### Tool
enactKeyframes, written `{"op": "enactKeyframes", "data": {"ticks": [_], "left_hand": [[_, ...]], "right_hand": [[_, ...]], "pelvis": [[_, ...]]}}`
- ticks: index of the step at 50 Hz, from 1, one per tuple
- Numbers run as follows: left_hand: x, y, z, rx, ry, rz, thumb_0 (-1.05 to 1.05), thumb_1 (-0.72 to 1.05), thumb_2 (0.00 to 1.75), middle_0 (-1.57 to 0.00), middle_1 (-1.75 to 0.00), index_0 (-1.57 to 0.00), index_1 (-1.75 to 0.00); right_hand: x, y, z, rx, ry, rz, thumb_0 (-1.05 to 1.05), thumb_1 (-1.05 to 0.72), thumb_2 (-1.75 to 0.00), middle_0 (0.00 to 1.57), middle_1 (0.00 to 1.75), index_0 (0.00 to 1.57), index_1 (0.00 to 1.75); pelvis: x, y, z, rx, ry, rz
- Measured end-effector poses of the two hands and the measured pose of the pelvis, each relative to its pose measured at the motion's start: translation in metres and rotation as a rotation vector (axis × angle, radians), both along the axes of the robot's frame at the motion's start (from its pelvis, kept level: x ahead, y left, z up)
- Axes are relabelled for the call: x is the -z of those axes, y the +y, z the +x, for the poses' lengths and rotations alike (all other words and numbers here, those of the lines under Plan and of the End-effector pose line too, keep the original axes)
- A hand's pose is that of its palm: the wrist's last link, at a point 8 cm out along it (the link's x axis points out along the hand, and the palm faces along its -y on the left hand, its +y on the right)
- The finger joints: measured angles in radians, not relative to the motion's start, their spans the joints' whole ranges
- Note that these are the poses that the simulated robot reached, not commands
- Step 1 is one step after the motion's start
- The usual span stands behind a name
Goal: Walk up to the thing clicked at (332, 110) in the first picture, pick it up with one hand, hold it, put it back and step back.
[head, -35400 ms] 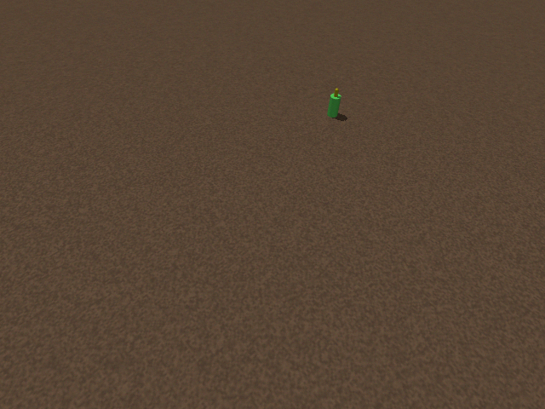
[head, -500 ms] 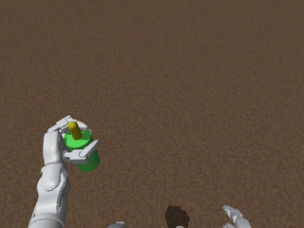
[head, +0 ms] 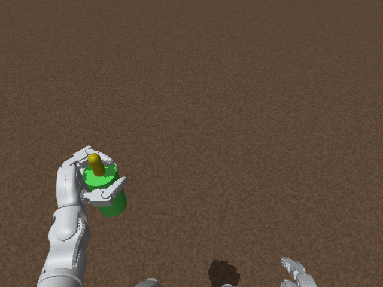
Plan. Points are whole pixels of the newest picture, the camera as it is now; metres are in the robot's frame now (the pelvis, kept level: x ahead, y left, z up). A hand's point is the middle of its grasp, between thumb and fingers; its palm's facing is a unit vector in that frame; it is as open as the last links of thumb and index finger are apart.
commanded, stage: crouch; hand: left
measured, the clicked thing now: (104, 183) +0.32 +0.19 +0.01
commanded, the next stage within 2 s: lower in 1.74 s
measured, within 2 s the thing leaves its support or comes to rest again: neither
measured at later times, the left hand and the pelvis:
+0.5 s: hand (108, 204) +0.32 +0.21 -0.09, palm faces +0.27 -0.96 -0.02, open 7.2 cm; pelvis -0.02 +0.00 -0.07, yaw -1 degrees
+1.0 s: hand (117, 229) +0.33 +0.24 -0.34, palm faces +0.30 -0.95 -0.06, open 7.2 cm; pelvis -0.06 +0.00 -0.27, yaw -4 degrees
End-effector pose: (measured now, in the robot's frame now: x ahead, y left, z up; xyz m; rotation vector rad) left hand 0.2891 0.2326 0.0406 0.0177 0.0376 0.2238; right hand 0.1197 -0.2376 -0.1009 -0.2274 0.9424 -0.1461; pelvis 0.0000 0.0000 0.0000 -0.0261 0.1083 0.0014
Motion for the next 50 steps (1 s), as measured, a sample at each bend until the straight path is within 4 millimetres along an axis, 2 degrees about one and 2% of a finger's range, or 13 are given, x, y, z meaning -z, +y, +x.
{"op": "enactKeyframes", "data": {"ticks": [6, 11, 16, 21, 25, 30, 35, 40, 50], "left_hand": [[0.002, 0.002, -0.003, -0.014, 0.003, -0.005, -0.02, -0.17, 0.98, -0.76, -1.02, -1.01, -1.15], [0.015, 0.003, -0.002, -0.008, 0.018, -0.010, -0.02, -0.17, 0.99, -0.76, -1.02, -1.01, -1.15], [0.044, 0.006, -0.002, -0.012, 0.037, -0.026, -0.02, -0.17, 0.98, -0.76, -1.02, -1.02, -1.15], [0.086, 0.013, -0.005, -0.036, 0.052, -0.027, -0.02, -0.17, 0.98, -0.76, -1.02, -1.02, -1.15], [0.128, 0.019, -0.005, -0.046, 0.038, -0.016, -0.02, -0.17, 0.98, -0.75, -1.02, -1.02, -1.15], [0.185, 0.024, 0.001, -0.053, 0.011, -0.002, -0.02, -0.17, 0.98, -0.75, -1.02, -1.02, -1.15], [0.237, 0.029, 0.008, -0.053, 0.010, 0.021, -0.02, -0.17, 0.98, -0.75, -1.02, -1.02, -1.15], [0.279, 0.037, 0.011, -0.066, 0.013, 0.037, -0.02, -0.17, 0.98, -0.75, -1.02, -1.02, -1.15], [0.373, 0.049, 0.008, -0.080, 0.047, 0.032, -0.02, -0.17, 0.98, -0.76, -1.02, -1.02, -1.15]], "right_hand": [[0.000, -0.001, -0.001, -0.001, 0.002, -0.002, 0.01, -0.89, -0.89, 0.20, 0.30, 0.21, 0.30], [0.003, -0.004, -0.003, -0.003, 0.009, -0.009, 0.01, -0.89, -0.90, 0.20, 0.30, 0.21, 0.30], [0.013, -0.010, -0.008, -0.010, 0.032, -0.024, 0.01, -0.89, -0.90, 0.20, 0.30, 0.21, 0.30], [0.035, -0.018, -0.018, -0.022, 0.074, -0.047, 0.01, -0.89, -0.89, 0.20, 0.30, 0.21, 0.30], [0.065, -0.024, -0.024, -0.031, 0.105, -0.068, 0.01, -0.89, -0.89, 0.20, 0.30, 0.21, 0.30], [0.116, -0.027, -0.026, -0.049, 0.144, -0.083, 0.01, -0.88, -0.89, 0.20, 0.30, 0.20, 0.30], [0.169, -0.024, -0.025, -0.067, 0.178, -0.071, 0.01, -0.88, -0.89, 0.20, 0.30, 0.20, 0.30], [0.218, -0.018, -0.027, -0.086, 0.214, -0.044, 0.01, -0.89, -0.90, 0.20, 0.30, 0.20, 0.30], [0.295, -0.020, -0.049, -0.130, 0.279, -0.051, 0.00, -0.91, -0.90, 0.20, 0.30, 0.21, 0.30]], "pelvis": [[0.000, -0.001, -0.001, -0.001, 0.003, 0.000], [0.004, -0.002, -0.004, -0.003, 0.020, 0.001], [0.014, -0.002, -0.010, -0.001, 0.066, 0.000], [0.037, -0.002, -0.017, 0.003, 0.147, -0.006], [0.068, -0.001, -0.022, 0.006, 0.233, -0.014], [0.117, 0.000, -0.027, 0.015, 0.336, -0.025], [0.163, 0.001, -0.033, 0.026, 0.410, -0.031], [0.200, 0.001, -0.041, 0.036, 0.456, -0.033], [0.274, -0.002, -0.062, 0.051, 0.491, -0.035]]}}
